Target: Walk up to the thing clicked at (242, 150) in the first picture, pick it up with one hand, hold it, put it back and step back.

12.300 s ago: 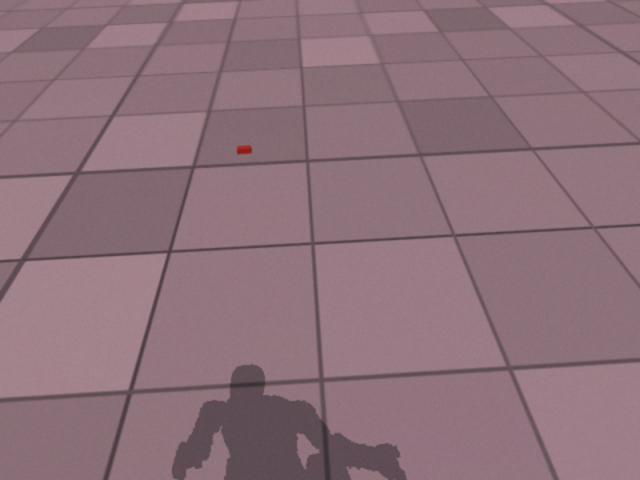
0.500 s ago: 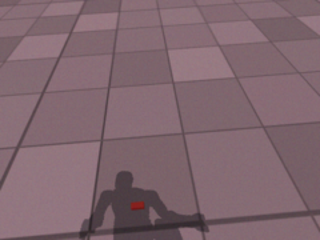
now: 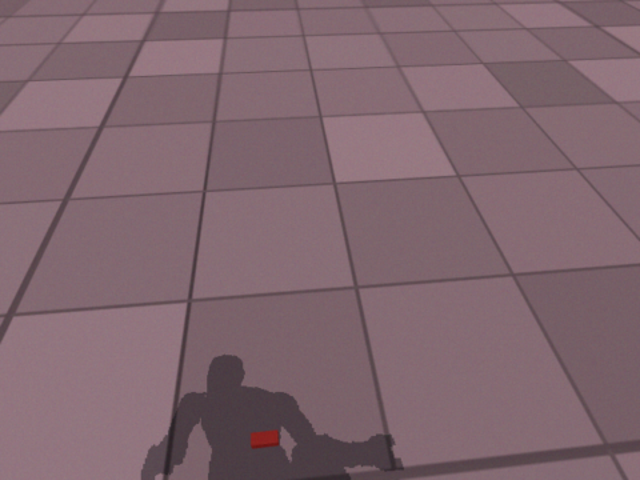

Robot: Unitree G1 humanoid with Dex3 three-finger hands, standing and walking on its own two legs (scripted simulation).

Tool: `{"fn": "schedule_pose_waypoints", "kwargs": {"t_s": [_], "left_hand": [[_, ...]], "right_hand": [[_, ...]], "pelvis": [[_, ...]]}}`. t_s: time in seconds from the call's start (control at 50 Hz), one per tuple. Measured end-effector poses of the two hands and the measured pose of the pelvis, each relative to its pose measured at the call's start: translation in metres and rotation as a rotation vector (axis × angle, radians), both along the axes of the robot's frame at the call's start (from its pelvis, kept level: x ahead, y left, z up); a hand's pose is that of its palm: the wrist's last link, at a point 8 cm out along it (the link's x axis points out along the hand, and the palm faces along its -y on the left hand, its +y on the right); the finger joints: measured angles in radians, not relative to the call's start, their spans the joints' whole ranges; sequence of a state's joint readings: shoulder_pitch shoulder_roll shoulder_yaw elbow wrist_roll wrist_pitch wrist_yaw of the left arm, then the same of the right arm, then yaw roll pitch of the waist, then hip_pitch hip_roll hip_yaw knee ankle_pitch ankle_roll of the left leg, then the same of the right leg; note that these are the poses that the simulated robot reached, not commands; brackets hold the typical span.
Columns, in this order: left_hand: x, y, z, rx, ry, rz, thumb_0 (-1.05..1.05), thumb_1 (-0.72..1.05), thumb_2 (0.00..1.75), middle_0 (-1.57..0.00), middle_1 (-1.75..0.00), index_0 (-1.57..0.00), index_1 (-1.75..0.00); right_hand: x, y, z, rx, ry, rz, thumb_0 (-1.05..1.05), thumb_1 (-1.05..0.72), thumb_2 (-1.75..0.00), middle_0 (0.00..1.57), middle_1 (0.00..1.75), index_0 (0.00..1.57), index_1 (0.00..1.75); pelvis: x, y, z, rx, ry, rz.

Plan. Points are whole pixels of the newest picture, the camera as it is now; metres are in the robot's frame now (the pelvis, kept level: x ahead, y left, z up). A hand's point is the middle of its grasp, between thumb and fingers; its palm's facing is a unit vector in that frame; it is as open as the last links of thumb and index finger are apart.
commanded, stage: walk up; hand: left
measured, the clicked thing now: (264, 439) +0.40 +0.17 -0.75
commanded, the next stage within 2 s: stand in 1.54 s
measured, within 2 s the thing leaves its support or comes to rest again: neither
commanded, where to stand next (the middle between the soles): +0.06 -0.06 m, yaw +0 degrees
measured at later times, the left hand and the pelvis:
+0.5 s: hand out of the picture +0.13 +0.22 -0.14, palm faces +0.00 -0.92 -0.40, open 7.4 cm; pelvis -0.01 -0.03 -0.02, yaw +2 degrees
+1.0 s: hand out of the picture +0.03 +0.22 -0.15, palm faces +0.04 -0.94 -0.34, open 7.4 cm; pelvis +0.00 -0.03 +0.01, yaw +2 degrees
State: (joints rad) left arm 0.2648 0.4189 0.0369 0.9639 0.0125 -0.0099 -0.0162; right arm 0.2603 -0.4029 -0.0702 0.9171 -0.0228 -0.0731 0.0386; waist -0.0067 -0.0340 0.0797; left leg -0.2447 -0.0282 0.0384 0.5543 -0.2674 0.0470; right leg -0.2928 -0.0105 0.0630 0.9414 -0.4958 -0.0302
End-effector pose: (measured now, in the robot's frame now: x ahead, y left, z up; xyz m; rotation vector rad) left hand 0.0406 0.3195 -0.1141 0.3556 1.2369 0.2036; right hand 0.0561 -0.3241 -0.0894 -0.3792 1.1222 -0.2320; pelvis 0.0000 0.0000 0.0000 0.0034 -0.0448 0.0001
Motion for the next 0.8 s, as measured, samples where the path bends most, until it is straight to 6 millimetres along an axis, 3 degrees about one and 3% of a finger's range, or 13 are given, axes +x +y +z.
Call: {"fn": "schedule_pose_waypoints", "kwargs": {"t_s": [0.08, 0.16, 0.3, 0.38, 0.44, 0.54, 0.66, 0.8], "left_hand": [[0.023, -0.001, 0.005, 0.002, -0.012, -0.016, 0.01, 0.91, 0.9, -0.2, -0.3, -0.2, -0.3], [0.045, -0.009, 0.004, 0.011, -0.024, -0.016, 0.01, 0.91, 0.9, -0.2, -0.3, -0.2, -0.3], [0.075, -0.04, 0.001, 0.042, -0.078, -0.024, 0.01, 0.91, 0.9, -0.2, -0.3, -0.2, -0.3], [0.081, -0.055, 0.009, 0.036, -0.125, -0.045, 0.01, 0.91, 0.9, -0.2, -0.3, -0.2, -0.3], [0.082, -0.06, 0.012, 0.035, -0.162, -0.05, 0.01, 0.91, 0.9, -0.2, -0.3, -0.2, -0.3], [0.07, -0.054, 0.007, 0.003, -0.214, -0.02, 0.01, 0.9, 0.9, -0.2, -0.3, -0.2, -0.3], [0.026, -0.043, -0.001, -0.028, -0.114, 0.059, 0.01, 0.91, 0.9, -0.2, -0.3, -0.2, -0.3], [-0.02, -0.046, -0.006, -0.026, 0.012, 0.095, 0.01, 0.91, 0.9, -0.2, -0.3, -0.2, -0.3]], "right_hand": [[-0.02, -0.004, 0.005, -0.02, 0.083, -0.034, 0.01, -0.9, -0.9, 0.2, 0.3, 0.2, 0.3], [-0.025, -0.009, -0.004, -0.019, 0.145, -0.053, 0.01, -0.9, -0.9, 0.2, 0.3, 0.2, 0.3], [0.006, -0.021, -0.045, 0.042, 0.134, -0.068, 0.01, -0.9, -0.9, 0.2, 0.3, 0.2, 0.3], [0.026, -0.02, -0.05, 0.059, 0.089, -0.033, 0.01, -0.9, -0.9, 0.2, 0.3, 0.2, 0.3], [0.028, -0.018, -0.05, 0.066, 0.068, 0.002, 0.01, -0.9, -0.9, 0.2, 0.3, 0.2, 0.3], [0.01, -0.017, -0.045, 0.038, 0.097, 0.041, 0.0, -0.9, -0.9, 0.2, 0.3, 0.2, 0.3], [-0.018, -0.016, -0.027, 0.017, 0.142, 0.032, 0.01, -0.9, -0.9, 0.2, 0.3, 0.2, 0.3], [-0.003, -0.018, -0.023, 0.031, 0.111, 0.03, 0.01, -0.9, -0.9, 0.2, 0.3, 0.2, 0.3]], "pelvis": [[0.011, -0.004, 0.006, -0.003, -0.005, -0.001], [0.017, -0.011, 0.003, -0.001, -0.013, 0.002], [0.015, -0.033, -0.015, 0.003, -0.016, 0.014], [0.0, -0.036, -0.014, 0.027, -0.009, 0.018], [-0.009, -0.036, -0.013, 0.029, 0.003, 0.026], [-0.017, -0.032, -0.018, 0.016, 0.011, 0.058], [-0.017, -0.032, -0.006, 0.012, 0.0, 0.058], [-0.013, -0.036, -0.001, 0.002, -0.013, 0.041]]}}
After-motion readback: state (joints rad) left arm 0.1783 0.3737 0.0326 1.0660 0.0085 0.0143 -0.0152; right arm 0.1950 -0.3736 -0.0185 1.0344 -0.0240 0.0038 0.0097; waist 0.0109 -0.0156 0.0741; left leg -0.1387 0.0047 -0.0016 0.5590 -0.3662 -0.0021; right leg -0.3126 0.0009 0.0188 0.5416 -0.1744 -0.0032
